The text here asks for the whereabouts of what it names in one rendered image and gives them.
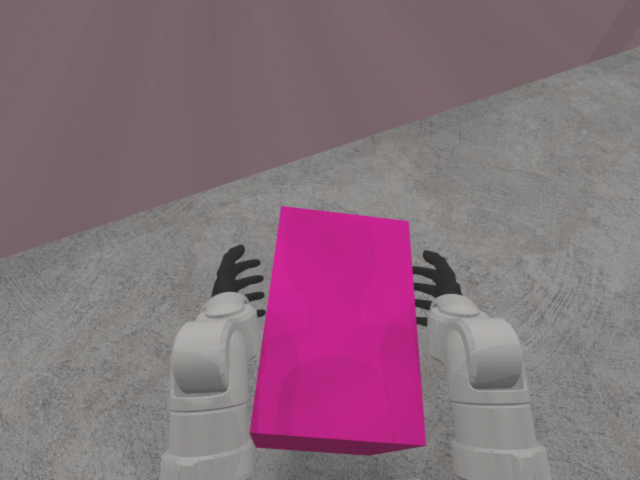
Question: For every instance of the carton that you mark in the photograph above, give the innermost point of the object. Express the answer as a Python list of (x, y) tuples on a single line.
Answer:
[(339, 369)]

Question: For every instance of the robot right hand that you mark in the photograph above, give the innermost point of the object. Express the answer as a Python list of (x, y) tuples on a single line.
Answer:
[(444, 277)]

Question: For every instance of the robot right forearm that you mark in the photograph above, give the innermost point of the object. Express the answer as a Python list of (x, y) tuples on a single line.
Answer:
[(494, 431)]

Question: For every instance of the robot left hand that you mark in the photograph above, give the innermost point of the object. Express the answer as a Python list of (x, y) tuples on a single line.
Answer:
[(228, 271)]

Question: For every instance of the robot left forearm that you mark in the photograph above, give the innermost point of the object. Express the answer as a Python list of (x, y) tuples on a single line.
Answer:
[(208, 393)]

